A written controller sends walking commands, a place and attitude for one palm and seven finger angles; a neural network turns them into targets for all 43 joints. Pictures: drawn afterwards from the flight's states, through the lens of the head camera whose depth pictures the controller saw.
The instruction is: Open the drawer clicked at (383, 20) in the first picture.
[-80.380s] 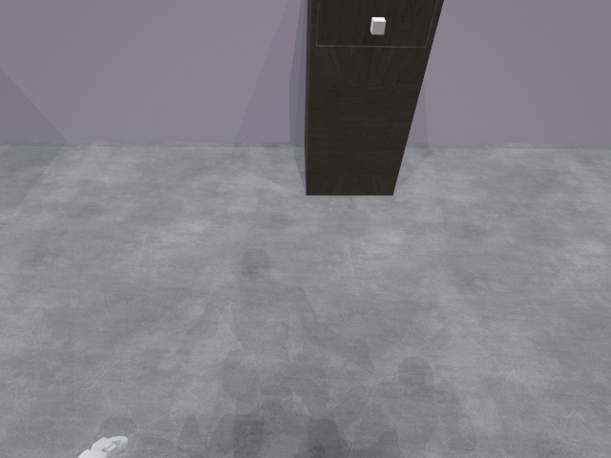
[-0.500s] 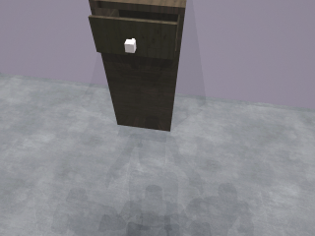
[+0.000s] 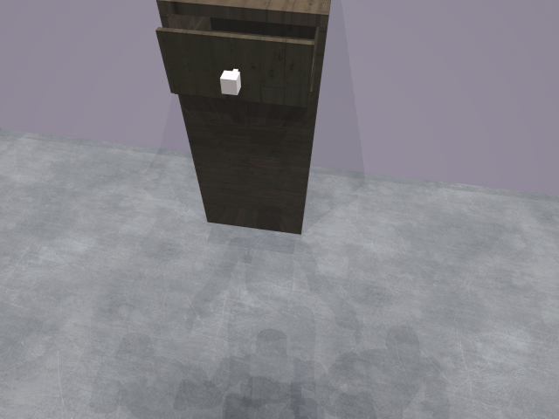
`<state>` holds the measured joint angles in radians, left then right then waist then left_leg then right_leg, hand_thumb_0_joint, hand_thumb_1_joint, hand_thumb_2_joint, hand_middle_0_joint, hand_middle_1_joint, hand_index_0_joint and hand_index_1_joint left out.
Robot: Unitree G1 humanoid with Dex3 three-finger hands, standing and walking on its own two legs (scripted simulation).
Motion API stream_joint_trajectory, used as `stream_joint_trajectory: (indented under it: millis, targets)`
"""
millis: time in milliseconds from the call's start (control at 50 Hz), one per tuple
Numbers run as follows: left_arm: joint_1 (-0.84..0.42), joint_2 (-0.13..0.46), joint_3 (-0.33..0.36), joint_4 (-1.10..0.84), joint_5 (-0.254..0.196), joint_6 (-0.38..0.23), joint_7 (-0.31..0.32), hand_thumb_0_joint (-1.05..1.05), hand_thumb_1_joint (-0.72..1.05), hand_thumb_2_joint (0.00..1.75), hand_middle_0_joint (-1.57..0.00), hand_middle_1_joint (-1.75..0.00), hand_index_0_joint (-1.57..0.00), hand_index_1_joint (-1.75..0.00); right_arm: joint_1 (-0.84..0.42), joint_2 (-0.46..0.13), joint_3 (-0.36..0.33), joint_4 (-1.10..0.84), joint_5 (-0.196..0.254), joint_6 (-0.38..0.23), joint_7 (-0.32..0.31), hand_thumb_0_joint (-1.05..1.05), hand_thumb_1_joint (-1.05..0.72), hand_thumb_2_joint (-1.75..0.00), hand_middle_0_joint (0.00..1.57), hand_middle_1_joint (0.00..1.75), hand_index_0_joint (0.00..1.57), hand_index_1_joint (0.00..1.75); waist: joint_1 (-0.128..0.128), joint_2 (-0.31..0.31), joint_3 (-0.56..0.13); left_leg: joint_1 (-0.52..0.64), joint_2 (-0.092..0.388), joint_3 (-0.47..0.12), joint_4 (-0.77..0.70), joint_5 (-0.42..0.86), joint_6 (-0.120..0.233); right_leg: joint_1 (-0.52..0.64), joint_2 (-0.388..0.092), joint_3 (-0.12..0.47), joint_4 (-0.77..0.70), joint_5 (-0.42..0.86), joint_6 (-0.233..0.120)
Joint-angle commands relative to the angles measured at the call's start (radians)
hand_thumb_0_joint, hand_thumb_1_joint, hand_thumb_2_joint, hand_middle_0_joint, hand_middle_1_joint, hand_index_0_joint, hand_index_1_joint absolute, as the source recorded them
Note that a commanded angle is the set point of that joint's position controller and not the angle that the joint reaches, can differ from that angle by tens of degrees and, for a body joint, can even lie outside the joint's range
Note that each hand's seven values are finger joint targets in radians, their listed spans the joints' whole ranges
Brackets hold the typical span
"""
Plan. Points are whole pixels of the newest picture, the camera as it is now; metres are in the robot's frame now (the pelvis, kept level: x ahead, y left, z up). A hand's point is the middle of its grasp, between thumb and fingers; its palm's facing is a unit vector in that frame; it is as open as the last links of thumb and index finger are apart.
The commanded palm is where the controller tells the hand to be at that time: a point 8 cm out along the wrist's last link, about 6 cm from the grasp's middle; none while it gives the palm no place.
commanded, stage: turn to face it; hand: left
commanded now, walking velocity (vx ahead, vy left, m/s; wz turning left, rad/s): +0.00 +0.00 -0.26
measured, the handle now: (232, 78) +0.86 +0.17 +0.03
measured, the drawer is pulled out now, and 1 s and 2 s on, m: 0.09 0.09 0.09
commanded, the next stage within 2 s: take the last steps up to it in 0.06 s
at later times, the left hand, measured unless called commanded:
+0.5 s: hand out of the picture +0.05 +0.20 -0.19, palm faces -0.01 -0.98 -0.20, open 7.4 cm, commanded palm none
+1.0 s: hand (207, 328) +0.31 +0.16 -0.20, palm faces -0.04 -0.98 -0.18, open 7.4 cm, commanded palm none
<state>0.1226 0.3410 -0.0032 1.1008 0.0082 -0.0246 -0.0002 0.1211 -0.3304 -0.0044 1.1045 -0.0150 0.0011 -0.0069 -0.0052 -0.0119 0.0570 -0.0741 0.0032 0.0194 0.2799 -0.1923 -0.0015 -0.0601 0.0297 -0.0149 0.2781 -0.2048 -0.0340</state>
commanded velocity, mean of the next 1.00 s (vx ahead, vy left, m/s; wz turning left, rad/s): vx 0.25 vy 0.03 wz -0.09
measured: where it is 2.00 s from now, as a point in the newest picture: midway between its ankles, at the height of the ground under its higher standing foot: (292, 376)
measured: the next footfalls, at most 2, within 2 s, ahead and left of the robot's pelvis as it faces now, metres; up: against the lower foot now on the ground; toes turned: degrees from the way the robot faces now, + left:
right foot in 0.90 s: +0.29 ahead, -0.11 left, +0.00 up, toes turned -10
left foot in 1.24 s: +0.43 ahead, +0.09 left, +0.00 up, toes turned -4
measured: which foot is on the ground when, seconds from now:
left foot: down 0.00-0.90, up 0.92-1.00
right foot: down 0.00-0.56, up 0.58-0.88, down 0.90-1.00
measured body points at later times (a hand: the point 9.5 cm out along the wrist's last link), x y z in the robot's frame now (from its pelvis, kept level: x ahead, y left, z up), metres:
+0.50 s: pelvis +0.04 +0.01 -0.02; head +0.06 +0.02 +0.43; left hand +0.06 +0.25 -0.17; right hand +0.02 -0.24 -0.17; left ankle -0.01 +0.11 -0.74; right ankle -0.04 -0.10 -0.75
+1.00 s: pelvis +0.21 -0.02 -0.03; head +0.25 -0.01 +0.42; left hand +0.31 +0.21 -0.18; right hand +0.10 -0.21 -0.18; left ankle +0.09 +0.11 -0.67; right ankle +0.25 -0.10 -0.75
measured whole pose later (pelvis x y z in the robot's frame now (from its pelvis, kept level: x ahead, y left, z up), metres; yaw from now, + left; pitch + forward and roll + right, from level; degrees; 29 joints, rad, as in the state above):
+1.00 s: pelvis +0.21 -0.02 -0.03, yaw -3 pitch -2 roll -1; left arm 0.16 0.17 0.06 1.00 0.01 -0.06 0.00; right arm 0.41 -0.11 -0.03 1.18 -0.01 0.00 -0.02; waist -0.04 0.00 0.13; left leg -0.28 0.07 0.04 1.17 -0.48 0.03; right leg -0.33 0.00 -0.15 0.64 -0.28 -0.08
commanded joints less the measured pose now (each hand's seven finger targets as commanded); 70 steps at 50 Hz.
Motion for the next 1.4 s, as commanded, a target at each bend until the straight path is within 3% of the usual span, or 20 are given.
stream_joint_trajectory:
  millis: [0, 140, 300, 440, 500, 520, 540, 600, 680, 820, 860, 880, 900, 940, 980, 1180, 1220, 1240, 1320, 1380]
  targets:
    - [-0.018, 0.210, 0.050, -0.065, 0.000, -0.017, 0.018, 0.00, 0.90, 0.90, -0.20, -0.30, -0.20, -0.30, -0.004, -0.211, -0.040, -0.054, 0.005, -0.023, -0.020, 0.00, -0.90, -0.90, 0.20, 0.30, 0.20, 0.30, -0.004, 0.008, -0.097, 0.054, 0.131, -0.080, 0.004, 0.279, 0.021, 0.004, -0.155, 0.116, -0.007, 0.336, -0.015]
    - [-0.009, 0.175, 0.049, -0.078, 0.000, 0.003, 0.016, 0.00, 0.90, 0.90, -0.20, -0.30, -0.20, -0.30, 0.025, -0.176, -0.039, -0.063, 0.002, -0.013, -0.025, 0.00, -0.90, -0.90, 0.20, 0.30, 0.20, 0.30, -0.010, 0.017, -0.097, 0.039, 0.139, -0.052, 0.045, 0.256, 0.014, -0.018, -0.145, 0.139, 0.042, 0.362, -0.014]
    - [0.083, 0.092, 0.042, -0.055, 0.010, 0.019, -0.006, 0.00, 0.90, 0.90, -0.20, -0.30, -0.20, -0.30, 0.072, -0.078, -0.023, -0.043, -0.012, -0.001, 0.004, 0.00, -0.90, -0.90, 0.20, 0.30, 0.20, 0.30, 0.017, -0.002, 0.078, -0.120, 0.107, -0.059, 0.017, -0.310, 0.028, -0.144, -0.115, 0.182, 0.025, -0.303, -0.037]
    - [0.246, 0.110, 0.082, -0.032, 0.008, -0.007, 0.013, 0.00, 0.90, 0.90, -0.20, -0.30, -0.20, -0.30, 0.078, -0.010, -0.032, -0.077, -0.004, -0.026, -0.005, 0.00, -0.90, -0.90, 0.20, 0.30, 0.20, 0.30, 0.054, -0.130, 0.081, -0.408, 0.043, 0.048, 0.378, -0.301, -0.006, 0.134, -0.313, 0.394, 0.002, 0.111, -0.202]
    - [0.173, 0.074, 0.087, -0.051, 0.000, -0.015, 0.014, 0.00, 0.90, 0.90, -0.20, -0.30, -0.20, -0.30, 0.253, 0.022, -0.038, -0.028, 0.002, -0.045, -0.010, 0.00, -0.90, -0.90, 0.20, 0.30, 0.20, 0.30, -0.052, -0.034, -0.016, -0.049, 0.053, 0.038, 0.101, -0.138, 0.028, -0.034, -0.227, 0.206, 0.243, 0.401, -0.144]
    - [0.128, 0.003, 0.074, -0.085, -0.011, -0.015, 0.005, 0.00, 0.90, 0.90, -0.20, -0.30, -0.20, -0.30, 0.422, -0.032, -0.056, 0.029, -0.016, -0.057, -0.023, 0.00, -0.90, -0.90, 0.20, 0.30, 0.20, 0.30, -0.112, 0.171, -0.062, 0.193, 0.170, -0.136, 0.025, 0.067, 0.086, -0.268, -0.066, 0.046, 0.532, 0.268, -0.060]
    - [0.067, -0.059, 0.051, -0.128, -0.014, -0.022, 0.001, 0.00, 0.90, 0.90, -0.20, -0.30, -0.20, -0.30, 0.549, -0.075, -0.069, 0.071, -0.020, -0.059, -0.038, 0.00, -0.90, -0.90, 0.20, 0.30, 0.20, 0.30, -0.138, 0.322, -0.046, 0.327, 0.362, -0.354, -0.007, 0.356, 0.176, -0.549, 0.021, -0.042, 0.780, -0.302, -0.008]
    - [0.037, -0.059, 0.065, -0.114, 0.004, -0.013, 0.003, 0.00, 0.90, 0.90, -0.20, -0.30, -0.20, -0.30, 0.463, 0.051, -0.036, 0.041, -0.009, -0.060, -0.036, 0.00, -0.90, -0.90, 0.20, 0.30, 0.20, 0.30, -0.067, 0.049, 0.125, 0.116, 0.362, -0.216, -0.014, 0.424, 0.197, -0.609, -0.106, 0.044, 0.883, -0.214, -0.014]
    - [0.041, -0.126, 0.054, -0.126, 0.008, 0.001, -0.020, 0.00, 0.90, 0.90, -0.20, -0.30, -0.20, -0.30, 0.456, 0.072, -0.025, 0.053, -0.011, -0.075, -0.051, 0.00, -0.90, -0.90, 0.20, 0.30, 0.20, 0.30, -0.035, 0.154, 0.115, 0.112, 0.246, -0.035, -0.014, 0.562, 0.110, -0.574, -0.102, -0.038, 0.711, -0.100, -0.009]
    - [0.154, -0.116, 0.064, -0.098, 0.011, -0.002, -0.023, 0.00, 0.90, 0.90, -0.20, -0.30, -0.20, -0.30, 0.423, 0.043, -0.030, 0.071, -0.002, -0.059, -0.045, 0.00, -0.90, -0.90, 0.20, 0.30, 0.20, 0.30, 0.038, 0.147, 0.010, 0.016, 0.214, 0.059, 0.174, 0.712, 0.108, -0.161, 0.004, -0.177, 0.395, -0.009, -0.060]
    - [0.385, -0.024, 0.100, -0.040, 0.018, -0.023, -0.013, 0.00, 0.90, 0.90, -0.20, -0.30, -0.20, -0.30, 0.378, 0.066, -0.028, 0.044, 0.016, -0.059, -0.034, 0.00, -0.90, -0.90, 0.20, 0.30, 0.20, 0.30, 0.147, 0.001, -0.090, -0.244, 0.143, 0.103, 0.539, 0.436, 0.050, 0.224, -0.130, 0.024, 0.255, 0.017, -0.130]
    - [0.475, 0.071, 0.128, -0.029, 0.016, -0.030, 0.001, 0.00, 0.90, 0.90, -0.20, -0.30, -0.20, -0.30, 0.385, 0.131, -0.021, 0.005, 0.029, -0.069, -0.025, 0.00, -0.90, -0.90, 0.20, 0.30, 0.20, 0.30, 0.157, -0.249, -0.173, -0.437, 0.000, 0.107, 0.929, -0.251, 0.015, 0.301, -0.445, 0.534, 0.062, -0.002, -0.260]
    - [0.412, 0.073, 0.124, -0.043, -0.002, -0.024, 0.011, 0.00, 0.90, 0.90, -0.20, -0.30, -0.20, -0.30, 0.315, 0.097, -0.038, -0.024, 0.023, -0.056, -0.022, 0.00, -0.90, -0.90, 0.20, 0.30, 0.20, 0.30, 0.136, -0.145, -0.124, -0.495, 0.027, -0.013, 1.090, -0.377, 0.039, 0.199, -0.504, 0.621, -0.034, -0.107, -0.289]
    - [0.223, -0.020, 0.096, -0.086, 0.004, -0.019, 0.026, 0.00, 0.90, 0.90, -0.20, -0.30, -0.20, -0.30, 0.240, 0.143, -0.044, -0.035, 0.005, -0.047, -0.013, 0.00, -0.90, -0.90, 0.20, 0.30, 0.20, 0.30, 0.049, -0.078, 0.104, -0.509, 0.140, -0.065, 1.011, -0.271, 0.034, -0.165, -0.434, 0.402, -0.072, -0.191, -0.223]
    - [0.131, -0.077, 0.076, -0.117, 0.014, -0.030, 0.026, 0.00, 0.90, 0.90, -0.20, -0.30, -0.20, -0.30, 0.293, 0.185, -0.039, -0.022, -0.006, -0.018, -0.004, 0.00, -0.90, -0.90, 0.20, 0.30, 0.20, 0.30, -0.023, -0.054, 0.101, -0.369, 0.157, -0.051, 0.887, -0.213, 0.019, -0.361, -0.365, 0.226, -0.103, -0.163, -0.179]
    - [0.180, -0.068, 0.088, -0.084, 0.003, -0.036, -0.001, 0.00, 0.90, 0.90, -0.20, -0.30, -0.20, -0.30, 0.272, 0.139, -0.040, -0.052, -0.006, -0.050, 0.005, 0.00, -0.90, -0.90, 0.20, 0.30, 0.20, 0.30, -0.027, -0.009, -0.026, -0.068, 0.068, 0.067, 0.187, 0.022, -0.015, -0.265, -0.206, 0.026, 0.074, -0.059, -0.088]
    - [0.189, -0.129, 0.074, -0.109, 0.003, -0.033, -0.004, 0.00, 0.90, 0.90, -0.20, -0.30, -0.20, -0.30, 0.381, -0.004, -0.067, -0.034, -0.018, -0.061, -0.012, 0.00, -0.90, -0.90, 0.20, 0.30, 0.20, 0.30, -0.064, 0.275, -0.081, 0.085, 0.302, -0.237, 0.077, 0.110, 0.119, -0.405, -0.057, -0.120, 0.412, -0.167, -0.008]
    - [0.134, -0.133, 0.065, -0.135, 0.004, -0.038, -0.003, 0.00, 0.90, 0.90, -0.20, -0.30, -0.20, -0.30, 0.415, -0.017, -0.071, -0.031, -0.023, -0.052, -0.020, 0.00, -0.90, -0.90, 0.20, 0.30, 0.20, 0.30, -0.090, 0.270, -0.059, 0.100, 0.396, -0.347, 0.014, 0.184, 0.213, -0.495, -0.024, -0.109, 0.611, -0.363, 0.004]
    - [0.145, -0.136, 0.055, -0.101, 0.000, -0.016, 0.006, 0.00, 0.90, 0.90, -0.20, -0.30, -0.20, -0.30, 0.205, 0.042, -0.030, -0.074, -0.018, -0.043, -0.043, 0.00, -0.90, -0.90, 0.20, 0.30, 0.20, 0.30, -0.009, 0.205, -0.028, -0.049, 0.289, -0.083, 0.119, 0.737, 0.135, -0.302, -0.101, -0.026, 0.412, -0.265, 0.023]
    - [0.288, -0.034, 0.075, -0.059, 0.011, -0.012, 0.021, 0.00, 0.90, 0.90, -0.20, -0.30, -0.20, -0.30, 0.174, 0.028, -0.052, -0.096, 0.013, -0.021, -0.050, 0.00, -0.90, -0.90, 0.20, 0.30, 0.20, 0.30, 0.019, -0.023, -0.159, -0.064, 0.153, 0.024, 0.291, 0.541, 0.012, -0.051, -0.128, 0.038, 0.172, 0.519, 0.020]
